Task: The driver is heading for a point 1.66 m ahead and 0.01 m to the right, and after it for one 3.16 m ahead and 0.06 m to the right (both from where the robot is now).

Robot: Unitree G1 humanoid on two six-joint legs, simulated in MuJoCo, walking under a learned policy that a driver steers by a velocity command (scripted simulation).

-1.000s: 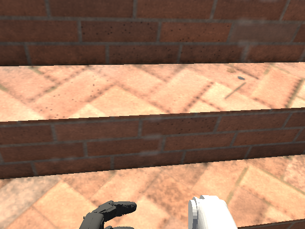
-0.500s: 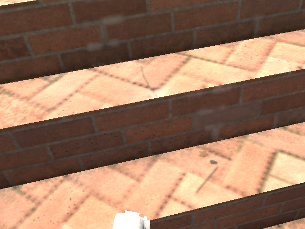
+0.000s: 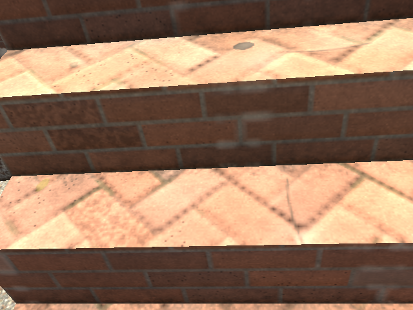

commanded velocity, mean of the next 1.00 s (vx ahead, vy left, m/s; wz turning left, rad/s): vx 0.07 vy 0.00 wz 0.17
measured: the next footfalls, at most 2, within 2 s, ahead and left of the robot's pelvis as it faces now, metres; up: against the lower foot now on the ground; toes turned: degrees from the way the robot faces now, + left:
right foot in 0.38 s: +0.16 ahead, -0.19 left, +0.09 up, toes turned +3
right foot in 1.00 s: +0.11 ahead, -0.34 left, +0.00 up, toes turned +4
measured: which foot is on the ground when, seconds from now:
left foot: down 0.00-0.90, up 0.92-1.00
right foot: up 0.00-0.36, down 0.38-0.54, up 0.56-0.98, down 1.00-1.00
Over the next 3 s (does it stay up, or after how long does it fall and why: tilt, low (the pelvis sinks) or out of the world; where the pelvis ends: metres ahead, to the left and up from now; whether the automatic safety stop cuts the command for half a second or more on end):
stays up -0.11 -0.26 -0.11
